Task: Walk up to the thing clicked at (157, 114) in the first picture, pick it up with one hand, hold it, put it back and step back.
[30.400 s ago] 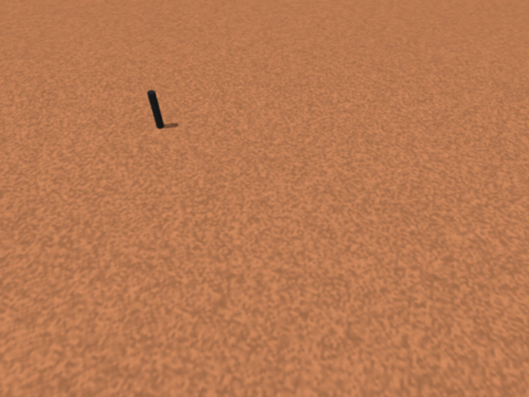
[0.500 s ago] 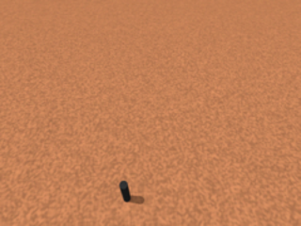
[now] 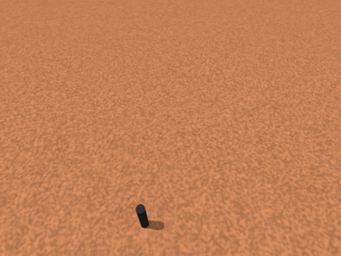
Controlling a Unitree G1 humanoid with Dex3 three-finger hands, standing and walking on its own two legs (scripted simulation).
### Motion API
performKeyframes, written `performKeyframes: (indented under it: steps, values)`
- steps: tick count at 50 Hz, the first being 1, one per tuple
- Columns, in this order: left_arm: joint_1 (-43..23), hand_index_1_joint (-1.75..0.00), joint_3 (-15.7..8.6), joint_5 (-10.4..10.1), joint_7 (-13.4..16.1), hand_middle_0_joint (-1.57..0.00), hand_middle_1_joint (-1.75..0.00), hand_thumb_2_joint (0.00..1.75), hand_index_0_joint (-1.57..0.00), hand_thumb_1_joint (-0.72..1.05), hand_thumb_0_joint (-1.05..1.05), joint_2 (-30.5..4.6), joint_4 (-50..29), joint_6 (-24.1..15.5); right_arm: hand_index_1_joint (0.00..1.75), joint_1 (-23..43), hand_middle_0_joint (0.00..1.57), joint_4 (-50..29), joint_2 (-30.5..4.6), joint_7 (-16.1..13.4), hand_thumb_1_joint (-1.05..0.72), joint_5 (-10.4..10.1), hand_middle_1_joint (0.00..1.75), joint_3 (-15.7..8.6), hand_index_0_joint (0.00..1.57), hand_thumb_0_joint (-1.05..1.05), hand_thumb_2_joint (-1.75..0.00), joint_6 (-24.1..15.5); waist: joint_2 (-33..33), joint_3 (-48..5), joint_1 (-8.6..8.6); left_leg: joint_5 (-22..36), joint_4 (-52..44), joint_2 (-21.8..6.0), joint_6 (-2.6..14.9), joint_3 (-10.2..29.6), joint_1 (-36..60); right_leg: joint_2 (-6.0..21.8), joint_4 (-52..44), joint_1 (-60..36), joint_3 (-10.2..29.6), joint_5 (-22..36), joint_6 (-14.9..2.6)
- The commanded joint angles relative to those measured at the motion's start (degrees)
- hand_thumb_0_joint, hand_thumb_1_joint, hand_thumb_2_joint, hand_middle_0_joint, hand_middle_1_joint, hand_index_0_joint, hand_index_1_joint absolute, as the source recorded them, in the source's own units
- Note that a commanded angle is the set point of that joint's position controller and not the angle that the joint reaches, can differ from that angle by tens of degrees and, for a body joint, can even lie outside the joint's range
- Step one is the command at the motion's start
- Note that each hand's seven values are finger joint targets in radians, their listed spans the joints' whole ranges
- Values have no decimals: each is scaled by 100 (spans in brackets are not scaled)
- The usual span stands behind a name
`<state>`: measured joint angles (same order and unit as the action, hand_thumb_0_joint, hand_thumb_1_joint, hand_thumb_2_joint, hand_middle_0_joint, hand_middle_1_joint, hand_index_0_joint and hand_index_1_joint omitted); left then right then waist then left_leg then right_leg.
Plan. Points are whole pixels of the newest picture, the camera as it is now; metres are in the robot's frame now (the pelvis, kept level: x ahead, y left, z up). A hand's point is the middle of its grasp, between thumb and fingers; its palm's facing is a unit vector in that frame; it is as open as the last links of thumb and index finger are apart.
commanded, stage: stand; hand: left
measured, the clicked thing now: (142, 216) +0.41 +0.15 -0.66
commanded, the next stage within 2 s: step back in 1.12 s
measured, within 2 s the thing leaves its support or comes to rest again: neither
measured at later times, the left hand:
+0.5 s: hand out of the picture +0.09 +0.25 -0.15, palm faces -0.01 -0.94 -0.34, open 7.4 cm
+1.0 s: hand out of the picture +0.08 +0.24 -0.15, palm faces -0.02 -0.94 -0.34, open 7.4 cm
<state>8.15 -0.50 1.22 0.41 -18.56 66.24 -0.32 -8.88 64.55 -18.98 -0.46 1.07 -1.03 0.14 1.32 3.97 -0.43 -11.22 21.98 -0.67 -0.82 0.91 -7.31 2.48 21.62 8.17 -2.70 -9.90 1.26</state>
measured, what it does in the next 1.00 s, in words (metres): stands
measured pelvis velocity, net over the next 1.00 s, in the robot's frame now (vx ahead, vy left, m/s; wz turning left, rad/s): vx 0.01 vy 0.00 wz -0.02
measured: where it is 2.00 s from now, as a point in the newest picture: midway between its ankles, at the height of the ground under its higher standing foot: outside the picture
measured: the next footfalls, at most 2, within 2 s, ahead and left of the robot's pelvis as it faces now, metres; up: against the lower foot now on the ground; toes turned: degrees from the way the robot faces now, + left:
right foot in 1.82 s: -0.07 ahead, -0.07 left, +0.00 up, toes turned -2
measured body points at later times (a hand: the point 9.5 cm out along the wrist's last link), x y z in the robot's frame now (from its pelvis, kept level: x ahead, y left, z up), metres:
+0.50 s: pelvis +0.01 +0.00 +0.00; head +0.01 -0.01 +0.45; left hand +0.09 +0.29 -0.13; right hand +0.08 -0.30 -0.14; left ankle +0.01 +0.13 -0.74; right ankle +0.02 -0.13 -0.74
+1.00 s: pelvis +0.01 +0.00 +0.00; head +0.02 -0.01 +0.45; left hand +0.08 +0.29 -0.13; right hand +0.07 -0.30 -0.14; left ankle +0.01 +0.13 -0.74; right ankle +0.02 -0.13 -0.74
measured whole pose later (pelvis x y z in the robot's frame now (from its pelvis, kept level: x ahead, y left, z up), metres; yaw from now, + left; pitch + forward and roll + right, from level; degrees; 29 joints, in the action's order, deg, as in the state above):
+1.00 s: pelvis +0.01 +0.00 +0.00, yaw -1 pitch -3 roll +0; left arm 6.3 -0.7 0.8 -0.4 -18.8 66.5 -0.3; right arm -6.9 65.5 -19.6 -0.2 0.8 -0.4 -0.3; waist 1.0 3.4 -0.1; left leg -10.7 18.7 -1.3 -1.2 0.1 -5.2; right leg 1.8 19.0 6.7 -2.0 -9.4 0.9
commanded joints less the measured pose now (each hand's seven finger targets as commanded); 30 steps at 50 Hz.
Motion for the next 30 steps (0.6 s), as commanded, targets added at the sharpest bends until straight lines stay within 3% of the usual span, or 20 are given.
performKeyframes:
  steps: [1,13,21,26,30]
  values:
    - [-256,-30,-212,9,101,-20,-30,90,-20,90,0,-1182,-300,-148,30,247,20,-302,-1083,-48,-90,10,30,-178,20,0,-90,-123,-133,-276,-19,188,-517,-525,177,501,-232,516,-531,-143,574,-64,-163]
    - [-395,-30,-220,-27,88,-20,-30,90,-20,90,0,-1177,-231,-159,30,288,20,-228,-1127,-68,-90,-11,30,-139,20,0,-90,-146,-151,-483,6,834,-533,-601,165,412,-23,560,-500,-459,550,891,-151]
    - [-469,-30,-241,-28,62,-20,-30,90,-20,90,0,-1172,-227,-115,30,374,20,-228,-1134,-62,-90,2,30,-135,20,0,-90,-156,-124,-269,-18,489,-741,-615,126,434,-122,503,-569,-307,525,325,-161]
    - [-496,-30,-246,-25,53,-20,-30,90,-20,90,0,-1170,-272,-145,30,400,20,-255,-1170,-56,-90,-5,30,-141,20,0,-90,-174,-109,-468,10,708,-638,-640,163,391,2,555,-550,-411,574,719,-173]
    - [-456,-30,-246,-30,49,-20,-30,90,-20,90,0,-1187,-266,-133,30,417,20,-250,-1182,-51,-90,-9,30,-137,20,0,-90,-177,-104,-460,-1,704,-691,-653,154,399,39,542,-525,-381,546,691,-177]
